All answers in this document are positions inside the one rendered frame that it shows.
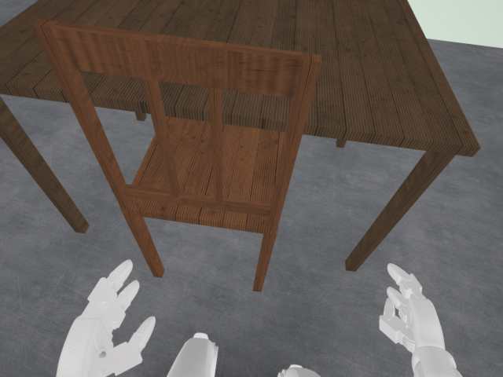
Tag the left robot shin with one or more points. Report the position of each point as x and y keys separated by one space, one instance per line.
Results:
x=200 y=335

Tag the right robot forearm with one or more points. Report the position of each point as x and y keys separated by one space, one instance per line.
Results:
x=431 y=361

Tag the chair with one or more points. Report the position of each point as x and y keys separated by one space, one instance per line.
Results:
x=196 y=172

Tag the robot left thigh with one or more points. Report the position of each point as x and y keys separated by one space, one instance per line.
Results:
x=197 y=358

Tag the table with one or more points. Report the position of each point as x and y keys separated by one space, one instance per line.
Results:
x=379 y=82

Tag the left robot hand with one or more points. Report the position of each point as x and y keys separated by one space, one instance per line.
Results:
x=91 y=332

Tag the right robot hand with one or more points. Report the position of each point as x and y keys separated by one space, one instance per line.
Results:
x=419 y=324

